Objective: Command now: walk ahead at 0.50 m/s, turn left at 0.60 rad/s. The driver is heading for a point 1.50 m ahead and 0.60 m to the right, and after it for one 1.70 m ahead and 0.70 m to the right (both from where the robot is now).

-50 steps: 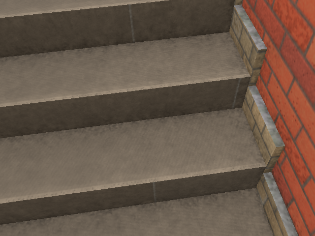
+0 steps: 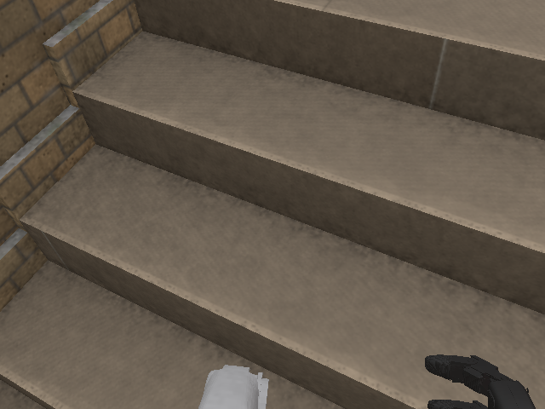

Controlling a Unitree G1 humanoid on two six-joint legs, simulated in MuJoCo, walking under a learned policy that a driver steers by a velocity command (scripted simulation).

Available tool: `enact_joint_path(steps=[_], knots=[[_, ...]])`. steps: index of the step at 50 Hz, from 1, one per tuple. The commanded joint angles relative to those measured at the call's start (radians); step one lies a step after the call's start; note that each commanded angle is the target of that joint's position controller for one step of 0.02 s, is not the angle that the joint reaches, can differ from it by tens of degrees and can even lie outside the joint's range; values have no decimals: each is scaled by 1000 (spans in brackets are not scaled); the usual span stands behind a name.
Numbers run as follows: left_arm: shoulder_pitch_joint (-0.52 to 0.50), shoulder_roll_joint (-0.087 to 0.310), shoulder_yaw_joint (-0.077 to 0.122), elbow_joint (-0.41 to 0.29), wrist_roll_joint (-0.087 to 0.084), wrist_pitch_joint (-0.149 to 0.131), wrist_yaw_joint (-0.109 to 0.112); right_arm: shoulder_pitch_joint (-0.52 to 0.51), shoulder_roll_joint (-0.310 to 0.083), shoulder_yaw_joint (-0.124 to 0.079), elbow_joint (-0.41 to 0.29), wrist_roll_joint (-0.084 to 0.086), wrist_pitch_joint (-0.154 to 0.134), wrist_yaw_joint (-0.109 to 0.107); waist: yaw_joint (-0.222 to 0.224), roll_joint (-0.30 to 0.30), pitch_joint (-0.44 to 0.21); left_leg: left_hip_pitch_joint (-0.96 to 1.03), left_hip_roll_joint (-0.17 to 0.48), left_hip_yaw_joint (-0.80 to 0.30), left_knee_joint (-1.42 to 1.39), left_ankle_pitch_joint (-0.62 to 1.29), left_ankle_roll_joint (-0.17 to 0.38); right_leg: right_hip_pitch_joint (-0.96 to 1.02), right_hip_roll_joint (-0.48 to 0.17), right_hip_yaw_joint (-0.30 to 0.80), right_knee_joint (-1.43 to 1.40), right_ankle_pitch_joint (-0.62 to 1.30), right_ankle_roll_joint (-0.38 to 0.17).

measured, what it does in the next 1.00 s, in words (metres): climbs, turning right: left foot 0.17 m higher, then right foot 0.17 m higher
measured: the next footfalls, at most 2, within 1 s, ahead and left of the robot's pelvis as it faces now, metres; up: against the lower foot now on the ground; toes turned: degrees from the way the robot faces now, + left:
left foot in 0.18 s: +0.36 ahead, +0.15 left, +0.17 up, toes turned +8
right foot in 0.74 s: +0.58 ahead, +0.00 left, +0.34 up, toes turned -17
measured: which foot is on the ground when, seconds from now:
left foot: up 0.00-0.16, down 0.18-0.74, up 0.76-1.00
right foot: down 0.00-0.20, up 0.22-0.72, down 0.74-1.00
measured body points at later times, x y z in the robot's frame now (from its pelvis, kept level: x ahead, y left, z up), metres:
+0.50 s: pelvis +0.33 +0.08 +0.16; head +0.33 +0.09 +0.61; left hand +0.57 +0.26 +0.09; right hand +0.31 -0.17 +0.03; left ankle +0.32 +0.15 -0.57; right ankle +0.36 -0.05 -0.23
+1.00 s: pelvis +0.62 +0.02 +0.32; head +0.62 +0.01 +0.77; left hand +0.70 +0.26 +0.18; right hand +0.79 -0.23 +0.29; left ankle +0.71 +0.13 -0.10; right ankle +0.55 +0.01 -0.40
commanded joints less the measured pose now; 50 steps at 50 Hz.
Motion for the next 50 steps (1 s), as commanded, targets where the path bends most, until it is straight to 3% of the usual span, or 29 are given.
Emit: enact_joint_path(steps=[1,3,5,6,7,8,9,10,11,12,13,15,16,20,22,24,26,29,31,33,34,36,37,38,39,40,43,46,50], knots=[[125,74,14,17,-17,-11,-6,-301,19,10,-138,-5,-11,-12,56,-145,111,-408,23,41,99,-192,25,271,-251,166,-262,175,-129],[181,56,4,83,-24,2,9,-415,60,48,-207,0,-18,0,73,-171,163,-405,56,134,-115,-289,19,276,-203,117,-355,222,-126],[186,59,-5,107,-50,27,38,-408,56,72,-246,-1,-16,56,44,-129,114,-136,134,292,-413,-149,23,184,-174,94,-518,401,-182],[139,56,-6,91,-75,36,35,-370,102,88,-243,37,-19,80,21,-97,68,264,142,329,-712,-2,54,39,-155,54,-575,692,-192],[128,85,-8,64,-78,27,20,-271,72,68,-190,42,-16,77,11,-108,-62,647,10,408,-795,37,38,-28,-163,58,-458,1307,-212],[121,232,17,49,-71,-1,-2,28,4,30,-116,41,-9,56,-110,-272,-234,908,-78,380,-785,20,42,33,-211,81,-203,1932,-204],[-8,397,68,3,-120,-43,-35,338,-54,-7,-61,44,-6,41,-289,-402,-413,1135,-53,246,-956,158,60,73,-200,105,70,2105,-164],[-80,395,80,-52,-161,-82,-63,422,-157,-41,-14,28,-21,25,-358,-380,-510,1387,22,-20,-1115,210,76,-170,-106,179,381,1752,-105],[-25,183,33,-129,-168,-77,-90,393,-329,-88,18,-23,-55,20,-244,90,-670,1596,455,-604,-1396,623,185,-471,139,254,1009,226,-29],[24,158,37,-92,-126,-71,-67,383,-328,-103,15,-21,-66,23,-213,-51,-790,1532,490,-677,-1434,802,155,-414,165,520,1384,184,-60],[-46,72,20,-166,-113,-51,-54,279,-339,-104,67,-24,-79,33,-128,-48,-659,1350,470,-611,-1538,444,153,-520,135,438,1507,257,-52],[-175,5,11,-237,-41,-11,-35,174,-152,-56,162,22,-115,35,-27,-59,-232,1030,382,-405,-1538,113,103,-678,38,368,1508,332,-90],[-151,-37,-8,-237,-24,10,-33,154,-41,-22,202,14,-123,31,35,-25,-113,891,350,-295,-1563,105,75,-707,40,370,1555,331,-105],[-151,-103,-43,-231,-50,85,-29,285,-16,-6,321,12,-169,29,60,-12,17,850,332,-21,-1666,115,35,-945,67,384,1581,212,-125],[-271,-153,-55,-249,-60,91,-3,357,0,11,359,0,-189,25,20,0,43,869,354,52,-1704,184,25,-1125,134,369,1810,218,-148],[-406,-180,-69,-317,-46,94,18,368,-65,7,391,-7,-200,40,36,26,58,901,353,99,-1767,131,5,-1294,162,345,1992,178,-172],[-494,-146,-80,-374,-39,109,23,355,-72,17,402,5,-196,47,79,-37,92,831,288,212,-1818,106,-78,-1271,148,290,1788,218,-168],[-635,-84,-78,-419,-44,136,11,458,-139,11,422,24,-195,-2,-2,12,61,927,289,267,-1976,319,-41,-1186,133,148,1498,188,-144],[-566,-82,-72,-371,-61,146,3,509,-170,6,436,41,-192,-33,-5,72,-21,1173,294,342,-1958,744,-12,-1135,97,71,1403,53,-170],[-500,-93,-80,-319,-69,142,1,449,-186,9,392,76,-187,-57,55,39,-91,1144,255,454,-1835,1445,-9,-790,142,-31,1090,-7,-211],[-421,-92,-87,-290,-76,147,6,441,-219,4,369,92,-192,-69,89,113,-167,1179,324,425,-1747,1813,43,-644,166,-46,1007,-51,-217],[-182,2,-53,-241,-41,139,16,360,-308,-30,294,106,-181,-45,160,180,-331,1292,399,377,-1358,2171,87,-417,241,21,813,-223,-240],[-161,45,-28,-250,-35,129,12,359,-327,-50,257,95,-178,-20,177,149,-347,1247,381,349,-1093,1920,73,-294,272,147,548,-228,-243],[-269,137,8,-257,-42,117,-7,356,-196,-35,208,50,-178,10,97,-32,-270,946,260,265,-777,812,-4,-218,138,595,278,-176,-301],[-290,245,56,-237,-56,135,1,236,-169,-39,73,16,-177,55,83,-244,-250,481,5,118,-288,240,-85,-102,-8,1262,-111,-211,-411],[-316,201,46,-236,-52,123,3,254,-79,-15,30,-27,-176,61,19,-98,-198,344,41,-10,-7,274,-87,-159,-80,1278,-175,-283,-377],[-230,60,16,-88,-30,68,-12,163,10,32,-60,-13,-164,22,-63,58,63,175,85,19,138,333,-48,-398,-6,855,-31,-58,-275],[-153,51,3,-34,-46,34,-30,155,45,60,-72,-12,-109,-11,-80,29,107,24,108,53,153,198,-47,-365,55,605,-3,242,-218],[32,99,1,15,-28,6,-26,-101,92,92,-175,-18,-94,-15,26,-115,55,-221,112,162,261,-12,-31,-184,23,629,-100,300,-247]])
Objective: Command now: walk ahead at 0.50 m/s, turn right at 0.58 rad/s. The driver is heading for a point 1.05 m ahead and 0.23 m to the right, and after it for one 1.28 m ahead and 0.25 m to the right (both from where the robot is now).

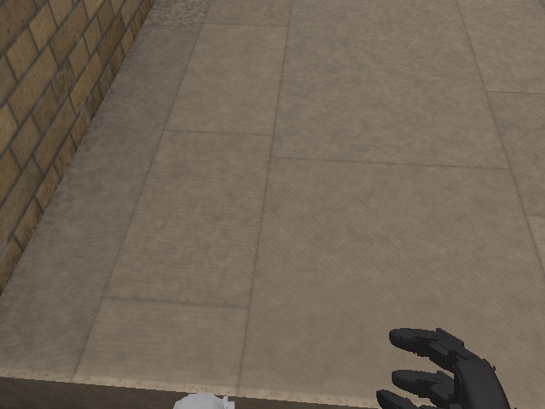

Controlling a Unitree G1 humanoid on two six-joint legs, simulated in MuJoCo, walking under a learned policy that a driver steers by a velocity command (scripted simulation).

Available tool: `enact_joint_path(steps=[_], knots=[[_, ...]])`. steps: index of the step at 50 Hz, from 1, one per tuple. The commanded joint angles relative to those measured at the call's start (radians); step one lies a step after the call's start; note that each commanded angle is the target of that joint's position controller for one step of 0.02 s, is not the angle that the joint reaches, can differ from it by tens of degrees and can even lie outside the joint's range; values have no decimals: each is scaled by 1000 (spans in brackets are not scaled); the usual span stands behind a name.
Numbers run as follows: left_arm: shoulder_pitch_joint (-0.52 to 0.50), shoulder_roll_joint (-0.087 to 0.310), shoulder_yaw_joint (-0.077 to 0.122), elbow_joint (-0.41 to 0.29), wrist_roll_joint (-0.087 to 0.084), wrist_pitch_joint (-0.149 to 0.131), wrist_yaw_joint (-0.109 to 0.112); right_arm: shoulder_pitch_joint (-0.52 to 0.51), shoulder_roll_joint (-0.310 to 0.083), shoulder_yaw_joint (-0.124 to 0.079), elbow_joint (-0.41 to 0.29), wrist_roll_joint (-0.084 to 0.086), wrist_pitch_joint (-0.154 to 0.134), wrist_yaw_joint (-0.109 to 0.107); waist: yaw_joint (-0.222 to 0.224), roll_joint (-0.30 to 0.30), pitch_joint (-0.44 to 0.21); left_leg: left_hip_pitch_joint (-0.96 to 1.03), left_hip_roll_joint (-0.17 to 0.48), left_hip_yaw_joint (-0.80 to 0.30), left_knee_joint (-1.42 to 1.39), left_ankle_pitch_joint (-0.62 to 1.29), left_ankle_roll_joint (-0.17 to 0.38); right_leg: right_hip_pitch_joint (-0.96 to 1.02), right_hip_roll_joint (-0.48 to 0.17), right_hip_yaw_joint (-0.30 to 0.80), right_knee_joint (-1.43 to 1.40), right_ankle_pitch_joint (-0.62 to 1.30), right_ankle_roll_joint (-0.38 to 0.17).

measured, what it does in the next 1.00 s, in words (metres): climbs, turning right: left foot 0.17 m higher, then right foot 0.17 m higher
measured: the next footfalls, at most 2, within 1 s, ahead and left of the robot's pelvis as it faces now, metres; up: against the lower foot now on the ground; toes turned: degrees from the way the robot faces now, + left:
left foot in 0.18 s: +0.31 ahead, +0.13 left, +0.17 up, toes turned -2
right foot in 0.68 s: +0.56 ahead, -0.19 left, +0.34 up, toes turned -25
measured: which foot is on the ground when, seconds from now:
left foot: up 0.00-0.16, down 0.18-0.68, up 0.70-1.00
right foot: down 0.00-0.18, up 0.20-0.66, down 0.68-1.00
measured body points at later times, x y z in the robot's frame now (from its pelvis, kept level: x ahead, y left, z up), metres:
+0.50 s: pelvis +0.30 +0.02 +0.18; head +0.31 +0.02 +0.63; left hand +0.61 +0.11 +0.16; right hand +0.19 -0.22 +0.05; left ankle +0.27 +0.13 -0.55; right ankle +0.32 -0.14 -0.23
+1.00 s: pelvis +0.59 -0.13 +0.36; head +0.59 -0.14 +0.81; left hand +0.71 +0.10 +0.23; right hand +0.72 -0.41 +0.30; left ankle +0.77 -0.06 -0.27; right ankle +0.52 -0.17 -0.38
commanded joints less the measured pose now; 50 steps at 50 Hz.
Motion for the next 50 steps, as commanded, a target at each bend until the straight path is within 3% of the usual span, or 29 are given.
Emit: enact_joint_path(steps=[1,3,4,5,6,7,8,9,10,11,13,14,17,20,24,27,28,29,30,31,33,34,35,36,37,40,42,47,50], knots=[[82,80,6,-18,3,-37,6,-172,30,30,-125,-3,4,-5,33,-79,138,-305,6,71,132,-167,16,68,-264,330,-324,290,-73],[143,81,10,2,-15,-21,21,-321,30,52,-200,-20,3,7,76,-52,144,-217,6,114,-162,-187,20,41,-223,311,-427,336,-59],[134,87,17,-18,-37,-7,44,-348,10,57,-230,-12,13,13,90,-56,94,28,14,149,-436,-172,22,9,-249,284,-579,606,-91],[2,46,7,-59,-48,13,52,-245,3,50,-152,4,18,16,8,-44,-26,512,-69,280,-668,-119,35,-183,-178,112,-570,1052,-53],[8,113,27,-106,-49,-8,57,-135,-29,29,-126,42,8,8,-40,-122,-170,848,-121,236,-738,-68,52,-206,-209,157,-432,1571,-52],[-59,207,60,-142,-35,-26,54,79,-99,-16,-82,55,25,-6,-154,-180,-347,930,-96,128,-809,-83,59,-1,-277,209,-248,1807,-36],[-128,273,84,-176,-46,-54,39,219,-178,-48,-30,57,37,-5,-229,-151,-416,946,-104,96,-958,-156,51,149,-309,235,-72,1874,-36],[-207,252,88,-201,-47,-76,15,278,-226,-75,5,41,28,-3,-283,-61,-410,1043,-93,58,-1193,-143,54,136,-256,209,166,1697,-9],[-209,114,68,-240,-54,-93,-16,311,-293,-96,51,17,12,2,-239,221,-425,1267,143,-358,-1427,66,170,-162,-82,156,589,839,50],[-168,73,61,-280,-12,-88,-30,255,-321,-115,59,15,30,-17,-174,341,-489,1250,357,-850,-1694,211,291,-370,41,156,1133,251,119],[-252,-11,33,-338,53,-63,-35,159,-158,-92,140,50,14,-22,-70,-29,-175,1032,276,-676,-1657,-369,248,-624,-78,114,1403,333,73],[-250,-72,6,-359,51,-44,-27,183,-110,-79,218,37,-1,-22,-17,-85,-27,919,264,-536,-1665,-444,196,-712,-100,108,1426,305,43],[-201,-139,-37,-385,6,39,1,247,-43,-68,349,26,-39,5,73,-69,128,797,214,-241,-1739,-177,87,-830,-123,129,1527,213,25],[-350,-120,-46,-455,-9,71,8,256,-104,-73,401,26,-73,24,82,-12,192,795,228,-30,-1846,-36,51,-940,-151,134,1396,172,36],[-506,-126,-36,-485,15,94,33,344,-217,-94,443,22,-115,38,38,27,156,989,260,46,-1949,-4,67,-1145,-124,91,1645,98,-10],[-657,-140,-59,-567,18,102,31,465,-187,-84,495,26,-91,23,9,15,178,1076,182,148,-2031,-32,31,-1153,-177,-13,1335,40,-2],[-632,-92,-54,-560,12,112,10,454,-210,-89,474,32,-83,12,3,25,152,1061,161,206,-2094,33,62,-1017,-196,-115,1137,29,21],[-663,-124,-68,-581,-5,117,-14,465,-235,-95,471,47,-74,-5,-15,88,122,1075,169,243,-2181,133,83,-866,-242,-162,956,-10,5],[-674,-123,-69,-546,-13,128,-33,430,-219,-89,452,61,-54,-16,-37,37,86,1031,142,294,-2212,289,107,-643,-200,-291,770,-82,-9],[-632,-120,-60,-525,-10,130,-37,488,-261,-91,441,70,-48,-29,-40,51,14,1115,181,302,-2082,919,124,-486,-126,-370,732,-164,-20],[-379,-96,-37,-450,-25,130,-21,510,-400,-128,430,80,-36,-31,65,210,-182,1369,255,273,-1727,1724,108,-338,-50,-350,609,-192,-47],[-183,-29,-17,-410,-24,104,-16,451,-440,-139,398,98,-44,-3,151,273,-279,1348,250,256,-1481,1770,79,-110,-33,-244,431,-84,-82],[-100,78,23,-370,-24,86,-7,418,-410,-136,329,110,-65,32,175,233,-336,1032,154,244,-1186,1422,35,141,-96,85,280,-187,-112],[-70,219,77,-353,-10,81,-6,362,-321,-135,238,81,-99,79,149,-91,-349,677,-64,157,-716,235,-39,266,-307,727,-117,-371,-197],[-159,221,88,-359,-1,92,-9,324,-262,-138,206,60,-113,99,106,-67,-401,533,-104,-100,-313,104,-37,273,-396,982,-281,-343,-195],[-195,72,48,-215,1,22,-1,178,-90,-79,90,25,-96,38,17,77,-46,331,-25,-103,-133,89,5,-25,-375,608,-187,115,-142],[-191,-46,12,-144,18,4,8,221,-64,-50,80,17,-51,24,-60,80,29,340,8,-118,-225,42,14,-144,-332,392,-160,285,-101],[-145,70,21,-115,-9,-55,1,170,-181,-70,76,9,15,36,-70,8,109,376,49,-5,-803,143,-20,-112,-259,142,-389,498,-69],[-72,88,23,-111,-23,-63,1,77,-146,-51,81,23,6,54,-17,-56,42,536,33,72,-1147,278,-27,-9,-217,40,-434,602,-25]])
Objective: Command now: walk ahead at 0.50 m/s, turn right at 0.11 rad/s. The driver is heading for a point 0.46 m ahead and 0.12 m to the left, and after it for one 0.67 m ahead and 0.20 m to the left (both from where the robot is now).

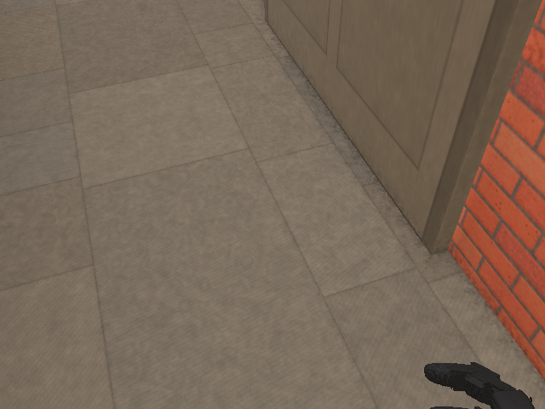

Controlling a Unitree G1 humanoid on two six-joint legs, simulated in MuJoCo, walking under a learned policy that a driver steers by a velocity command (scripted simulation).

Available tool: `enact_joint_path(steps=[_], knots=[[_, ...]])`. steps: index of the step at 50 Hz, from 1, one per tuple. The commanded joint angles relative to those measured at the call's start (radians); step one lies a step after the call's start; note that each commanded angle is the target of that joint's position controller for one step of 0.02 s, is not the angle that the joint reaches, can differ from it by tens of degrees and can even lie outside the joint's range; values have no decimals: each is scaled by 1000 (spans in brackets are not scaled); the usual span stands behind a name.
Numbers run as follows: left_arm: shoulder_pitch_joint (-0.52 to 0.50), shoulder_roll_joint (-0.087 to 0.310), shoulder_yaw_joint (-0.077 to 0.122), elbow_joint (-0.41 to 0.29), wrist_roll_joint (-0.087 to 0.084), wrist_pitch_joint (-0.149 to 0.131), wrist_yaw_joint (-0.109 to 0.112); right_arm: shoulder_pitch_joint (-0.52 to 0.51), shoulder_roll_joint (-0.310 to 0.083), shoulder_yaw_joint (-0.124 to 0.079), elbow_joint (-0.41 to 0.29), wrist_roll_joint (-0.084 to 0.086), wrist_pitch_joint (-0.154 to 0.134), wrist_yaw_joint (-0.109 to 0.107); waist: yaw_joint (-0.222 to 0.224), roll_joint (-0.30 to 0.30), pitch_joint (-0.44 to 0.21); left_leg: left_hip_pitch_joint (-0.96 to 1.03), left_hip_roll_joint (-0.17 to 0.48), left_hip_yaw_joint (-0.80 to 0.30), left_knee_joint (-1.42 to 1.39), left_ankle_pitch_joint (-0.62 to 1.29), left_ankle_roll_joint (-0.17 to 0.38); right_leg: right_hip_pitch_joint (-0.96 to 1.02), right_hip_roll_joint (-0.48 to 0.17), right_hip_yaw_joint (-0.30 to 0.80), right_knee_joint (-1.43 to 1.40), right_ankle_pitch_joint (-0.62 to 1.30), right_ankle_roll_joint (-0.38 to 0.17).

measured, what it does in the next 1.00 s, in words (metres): walks ahead: left foot, then right foot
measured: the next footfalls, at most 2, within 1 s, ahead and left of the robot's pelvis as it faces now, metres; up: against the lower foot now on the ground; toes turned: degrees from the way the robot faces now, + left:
left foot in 0.22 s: +0.31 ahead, +0.14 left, +0.00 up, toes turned +3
right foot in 0.64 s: +0.51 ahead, -0.06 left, +0.00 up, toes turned +0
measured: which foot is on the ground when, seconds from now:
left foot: up 0.00-0.20, down 0.22-0.66, up 0.68-1.00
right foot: down 0.00-0.24, up 0.26-0.62, down 0.64-1.00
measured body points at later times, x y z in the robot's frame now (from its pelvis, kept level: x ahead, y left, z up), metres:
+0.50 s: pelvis +0.29 +0.05 +0.01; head +0.30 +0.07 +0.46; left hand +0.44 +0.29 -0.11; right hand +0.32 -0.20 -0.12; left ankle +0.27 +0.13 -0.74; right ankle +0.38 -0.08 -0.68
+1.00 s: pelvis +0.37 +0.04 -0.01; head +0.38 +0.05 +0.44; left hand +0.44 +0.32 -0.12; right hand +0.54 -0.19 -0.12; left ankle +0.36 +0.14 -0.72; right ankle +0.47 -0.06 -0.74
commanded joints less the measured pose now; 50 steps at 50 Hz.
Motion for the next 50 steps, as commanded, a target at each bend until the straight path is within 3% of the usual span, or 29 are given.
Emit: enact_joint_path(steps=[1,6,9,10,11,12,13,14,15,16,17,19,21,23,25,27,29,31,32,33,34,35,36,38,39,40,44,47,50], knots=[[-29,115,21,-69,-10,-27,0,0,-47,-12,-11,15,10,16,-22,-101,37,247,-13,66,-341,114,-10,-76,-157,96,-245,429,-71],[49,139,27,-78,-6,-15,2,-145,-77,-28,-32,23,11,13,54,-121,89,249,-37,96,-598,79,10,195,-247,133,-233,503,-77],[50,176,33,-79,7,-11,13,-11,-136,-56,2,10,-4,-9,-9,-153,32,427,-122,109,-695,-71,49,277,-263,118,-21,912,-29],[37,184,34,-83,10,-4,17,124,-148,-67,44,3,-11,-19,-72,-130,-27,582,-140,110,-752,-51,68,251,-237,92,133,945,-18],[42,160,24,-100,13,-1,21,284,-188,-82,79,-14,-24,-30,-131,-92,-125,831,-48,33,-711,-41,101,92,-212,78,335,740,-14],[132,66,-3,-152,-32,0,13,380,-303,-108,80,-47,-33,-35,-123,164,-315,1220,257,-385,-687,-46,244,-290,-90,13,719,292,51],[122,106,7,-144,-16,3,25,372,-270,-103,83,-13,-21,-21,-119,239,-352,1206,334,-688,-855,-32,288,-438,4,47,941,-234,61],[18,126,16,-164,-3,7,26,294,-223,-91,78,9,-16,-21,-95,109,-196,1059,275,-553,-887,-57,267,-501,-56,105,997,-128,59],[-51,119,9,-189,-3,2,18,248,-167,-75,78,14,-19,-24,-86,15,-110,926,245,-422,-908,-46,245,-500,-88,102,967,-57,60],[-78,109,6,-201,-1,7,10,237,-140,-64,93,18,-24,-25,-63,-3,-47,831,202,-324,-942,-10,210,-482,-122,93,912,-32,58],[-74,95,2,-210,16,22,0,233,-129,-57,109,24,-27,-29,-36,14,-13,754,165,-260,-970,-8,181,-456,-140,82,868,-29,65],[-41,73,-4,-194,25,51,-10,249,-117,-46,126,29,-44,-31,-12,46,30,676,134,-171,-989,251,165,-415,-139,52,813,-33,81],[-49,57,-8,-197,25,60,-8,270,-145,-48,159,31,-59,-31,8,42,47,664,123,-95,-982,512,161,-425,-136,32,718,7,96],[-77,40,-19,-201,26,61,-4,266,-166,-49,176,29,-58,-24,17,66,49,639,86,-15,-979,584,136,-373,-147,14,543,85,100],[-136,21,-30,-203,18,60,-4,279,-167,-47,192,34,-51,-21,-14,94,45,640,56,31,-971,586,118,-305,-135,-16,386,158,92],[-188,28,-29,-211,20,57,-1,295,-183,-53,204,28,-44,-23,-42,84,22,679,56,16,-924,587,119,-254,-120,-22,294,227,88],[-208,41,-24,-215,18,52,6,301,-198,-58,214,37,-33,-22,-47,72,18,699,63,-26,-876,538,115,-213,-103,-13,228,247,79],[-153,52,-19,-204,26,41,17,277,-207,-65,208,40,-18,-21,-18,50,8,695,42,-50,-765,443,85,-113,-85,-21,99,279,62],[-94,87,-9,-183,38,28,27,292,-190,-63,203,40,-14,-22,-11,4,-20,658,-7,-53,-662,358,55,-1,-111,-2,53,387,47],[-14,156,5,-189,52,16,37,304,-158,-55,172,38,-10,-26,7,-107,-105,558,-73,-21,-480,38,18,161,-302,163,79,729,12],[1,227,20,-212,49,22,38,433,-78,-43,168,49,6,-39,-43,-287,-196,402,-194,20,-203,-574,-11,283,-555,393,86,1047,-145],[-2,204,19,-219,11,39,41,419,-151,-61,185,28,34,-45,-11,-236,-238,346,-186,-19,-69,-656,-16,246,-558,437,30,904,-212],[-47,150,6,-229,2,48,47,352,-178,-73,178,8,49,-41,-20,-151,-173,325,-152,-43,-16,-586,-28,169,-505,377,-21,666,-196],[-164,97,-13,-242,3,60,60,277,-169,-76,156,-1,68,-29,-61,-155,-64,344,-102,-42,-50,-461,-59,5,-424,243,-110,394,-133],[-186,96,-14,-241,-1,69,66,311,-163,-79,163,3,84,-25,-80,-201,-42,390,-96,-24,-45,-422,-75,-67,-387,172,-121,405,-120],[-199,90,-16,-242,3,75,68,326,-155,-78,167,3,98,-26,-89,-180,-39,424,-99,-8,-58,-402,-82,-114,-366,114,-125,402,-114],[-202,120,-4,-243,15,81,58,264,-132,-61,116,2,135,-14,-77,-172,-38,465,-73,18,-221,-359,-65,-158,-382,39,-136,202,-118],[-208,158,11,-238,25,99,50,229,-151,-61,74,8,134,-4,-59,-187,-44,534,-74,52,-358,-359,-44,-170,-392,15,-130,86,-103],[-214,175,18,-229,8,115,53,293,-151,-64,71,15,123,-4,-90,-125,-43,680,-103,90,-579,-281,-2,-224,-385,-24,-57,-61,-45]])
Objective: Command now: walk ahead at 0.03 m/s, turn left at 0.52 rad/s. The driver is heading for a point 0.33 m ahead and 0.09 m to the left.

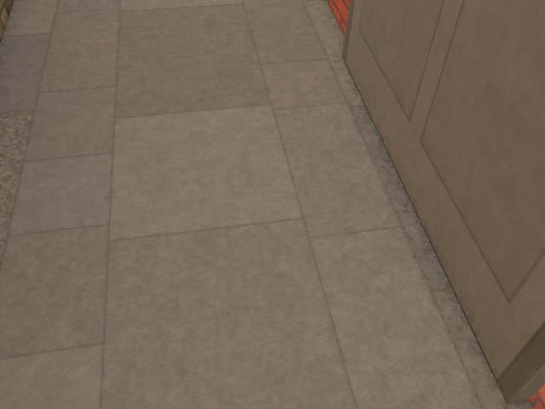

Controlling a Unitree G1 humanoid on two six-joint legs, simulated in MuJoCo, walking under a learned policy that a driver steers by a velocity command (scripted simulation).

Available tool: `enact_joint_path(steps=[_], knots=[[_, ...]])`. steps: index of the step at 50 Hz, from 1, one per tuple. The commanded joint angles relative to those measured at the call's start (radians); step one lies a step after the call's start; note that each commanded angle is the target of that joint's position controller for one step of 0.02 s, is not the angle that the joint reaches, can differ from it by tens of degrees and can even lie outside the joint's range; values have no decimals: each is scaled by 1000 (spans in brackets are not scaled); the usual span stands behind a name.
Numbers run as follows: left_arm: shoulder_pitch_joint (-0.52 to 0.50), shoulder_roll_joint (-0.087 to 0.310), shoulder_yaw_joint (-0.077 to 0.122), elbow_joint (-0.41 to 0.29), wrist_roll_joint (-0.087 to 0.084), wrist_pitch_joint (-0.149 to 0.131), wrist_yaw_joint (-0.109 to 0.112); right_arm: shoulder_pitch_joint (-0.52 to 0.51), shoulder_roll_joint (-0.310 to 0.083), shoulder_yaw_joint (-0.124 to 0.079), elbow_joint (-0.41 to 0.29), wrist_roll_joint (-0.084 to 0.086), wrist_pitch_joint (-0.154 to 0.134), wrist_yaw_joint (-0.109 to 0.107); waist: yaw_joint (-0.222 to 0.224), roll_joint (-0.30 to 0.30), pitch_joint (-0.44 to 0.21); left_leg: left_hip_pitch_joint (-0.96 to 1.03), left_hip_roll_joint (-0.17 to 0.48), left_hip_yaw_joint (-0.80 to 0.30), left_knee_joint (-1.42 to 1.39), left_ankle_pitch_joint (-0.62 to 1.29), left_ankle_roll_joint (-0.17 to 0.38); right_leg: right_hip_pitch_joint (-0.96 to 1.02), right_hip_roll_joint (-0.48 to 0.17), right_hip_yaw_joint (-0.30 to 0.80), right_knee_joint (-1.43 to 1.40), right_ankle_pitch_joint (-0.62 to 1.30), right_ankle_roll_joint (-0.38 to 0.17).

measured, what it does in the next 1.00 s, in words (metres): steps on the spot, turning left: left foot, then right foot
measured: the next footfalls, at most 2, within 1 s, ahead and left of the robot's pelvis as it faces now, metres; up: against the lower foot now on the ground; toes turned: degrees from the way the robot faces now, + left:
left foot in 0.04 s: +0.05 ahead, +0.10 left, +0.00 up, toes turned +3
right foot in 0.46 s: +0.07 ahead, -0.08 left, +0.00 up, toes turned +20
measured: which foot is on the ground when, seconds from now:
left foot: up 0.00-0.02, down 0.04-0.46, up 0.48-0.78, down 0.80-1.00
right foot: down 0.00-0.02, up 0.04-0.44, down 0.46-1.00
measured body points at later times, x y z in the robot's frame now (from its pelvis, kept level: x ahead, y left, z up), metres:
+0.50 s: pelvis +0.00 +0.00 +0.00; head +0.02 -0.01 +0.45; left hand +0.07 +0.29 -0.09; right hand +0.18 -0.24 -0.11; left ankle +0.00 +0.10 -0.72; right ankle +0.03 -0.09 -0.73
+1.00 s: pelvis -0.02 +0.01 +0.01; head -0.02 +0.02 +0.46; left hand -0.04 +0.27 -0.12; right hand +0.19 -0.17 -0.10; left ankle -0.07 +0.10 -0.73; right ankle +0.03 -0.10 -0.73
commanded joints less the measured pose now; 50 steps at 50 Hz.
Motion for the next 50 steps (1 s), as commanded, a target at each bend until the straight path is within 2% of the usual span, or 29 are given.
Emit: enact_joint_path(steps=[1,2,3,4,5,6,8,10,17,20,22,23,24,25,26,27,28,30,33,36,38,39,40,41,42,43,45,47,50], knots=[[1,132,40,-46,3,12,-4,137,-82,-25,-38,8,-20,6,-49,-25,-51,225,-26,-20,-259,102,51,-77,-173,102,-48,-237,-54],[36,71,30,-50,2,25,-15,144,-151,-38,-55,-3,-30,0,-41,215,-6,212,175,-342,-480,18,94,-193,-64,2,220,-353,30],[-27,62,23,-115,-6,34,-7,109,-292,-73,-103,5,-25,-15,-51,333,87,101,365,-668,-591,85,206,-362,88,82,346,-481,73],[-85,83,25,-124,1,40,-10,133,-260,-73,-85,-6,-20,-35,-63,247,98,55,328,-600,-581,108,247,-317,57,196,502,-426,64],[-71,84,28,-115,-11,38,-18,78,-206,-56,-87,1,-19,-42,-17,198,93,33,254,-492,-549,99,223,-295,49,227,534,-330,59],[-51,89,30,-100,-12,32,-23,11,-183,-48,-101,5,-20,-38,18,159,83,35,184,-409,-531,122,187,-275,51,232,532,-245,54],[7,106,38,-61,11,24,-31,-32,-152,-42,-119,14,-33,-30,29,134,-4,111,128,-338,-471,348,179,-239,70,214,583,-190,54],[8,96,34,-61,2,24,-32,10,-150,-43,-110,18,-43,-25,15,93,-55,186,133,-344,-437,463,189,-240,75,221,580,-203,64],[-73,78,9,-107,-16,22,-20,81,-178,-61,-98,6,-31,-27,-53,139,-50,241,140,-468,-396,419,223,-161,105,235,298,-285,52],[-29,88,7,-111,-30,11,-12,41,-190,-67,-102,5,-27,-17,-32,149,-58,193,122,-523,-372,512,199,-30,136,235,165,-293,30],[52,87,6,-96,-30,-1,-3,-20,-182,-66,-109,20,-26,-14,25,133,-59,115,69,-522,-335,453,135,139,139,231,-69,-161,12],[82,125,14,-90,-20,-9,4,-23,-150,-58,-115,29,-29,-18,32,76,-70,34,24,-481,-287,304,79,248,50,298,-169,-121,-8],[65,195,22,-110,-2,-11,9,48,-69,-38,-113,31,-30,-19,-11,-146,-91,-62,-88,-331,-92,5,24,325,-201,541,-275,-192,-64],[-9,258,37,-120,-1,-6,3,11,-130,-56,-124,11,-29,-31,0,-282,8,-195,-218,-155,59,-184,-4,195,-320,717,-295,-26,-185],[3,192,24,-117,-2,-10,1,-2,-176,-66,-109,-10,-29,-31,1,-174,5,-152,-160,-193,204,-162,-14,160,-306,668,-269,77,-226],[-38,138,6,-115,-10,-15,-1,14,-166,-67,-83,-4,-28,-25,-29,-114,8,-132,-155,-203,268,-99,-20,146,-240,568,-244,136,-210],[-73,122,1,-117,-11,-18,-3,46,-154,-64,-57,3,-23,-20,-53,-97,7,-113,-157,-197,312,-47,-32,146,-178,471,-225,202,-181],[-77,113,1,-111,-13,-27,1,54,-131,-52,-38,2,-17,-12,-39,-134,-27,-104,-153,-173,326,-12,-52,202,-127,377,-201,309,-166],[-29,102,-1,-89,-10,-32,-6,-5,-100,-31,-43,14,-7,-4,-5,-148,-49,-78,-124,-148,169,-16,-72,279,-122,347,-170,337,-170],[10,131,9,-63,-4,-23,-17,-45,-70,-6,-42,19,-2,-5,30,-192,-47,51,-99,-67,-86,-75,-55,264,-111,342,-134,302,-172],[23,148,15,-46,-9,-12,-23,-15,-68,0,-23,20,-7,-14,7,-183,-32,154,-101,-34,-292,59,-32,222,-98,343,-88,322,-159],[34,143,14,-37,-12,-11,-24,-3,-73,4,-15,15,-18,-19,-9,-151,-24,244,-80,-62,-434,223,-17,165,-91,339,-69,316,-121],[49,123,9,-42,-13,-19,-27,-5,-113,2,-17,1,-31,-26,-2,-93,-49,349,-5,-168,-461,303,5,87,-85,340,-59,226,-68],[66,74,-4,-62,-17,-27,-32,11,-180,-3,-27,-12,-44,-39,20,79,-81,418,189,-377,-492,444,43,7,-25,284,28,7,-17],[76,34,-17,-46,-31,-16,-25,-49,-160,4,-11,14,-51,-37,44,205,-29,185,231,-366,-455,525,126,143,37,233,-82,-189,3],[46,70,-12,-28,-21,-10,-20,-100,-103,18,-22,15,-59,-32,44,141,6,155,163,-324,-455,414,101,199,33,242,-103,-118,11],[17,101,0,-1,-19,-15,-24,-84,-105,19,-8,10,-62,-37,17,111,25,156,76,-268,-458,285,47,220,29,253,-126,-1,13],[37,99,2,21,-20,-21,-30,-38,-118,15,20,19,-68,-45,12,96,18,189,56,-242,-445,320,39,221,12,266,-139,53,9],[36,87,-3,56,-22,-22,-25,-32,-98,19,33,21,-73,-45,3,44,26,205,52,-231,-432,314,42,205,12,266,-152,35,11]])
Velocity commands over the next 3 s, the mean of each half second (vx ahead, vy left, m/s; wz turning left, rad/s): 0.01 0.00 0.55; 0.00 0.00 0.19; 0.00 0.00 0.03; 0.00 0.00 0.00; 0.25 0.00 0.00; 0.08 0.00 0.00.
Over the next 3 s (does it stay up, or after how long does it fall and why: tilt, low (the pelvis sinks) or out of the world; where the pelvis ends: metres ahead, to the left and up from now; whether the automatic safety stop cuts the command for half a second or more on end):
stays up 0.21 0.05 0.01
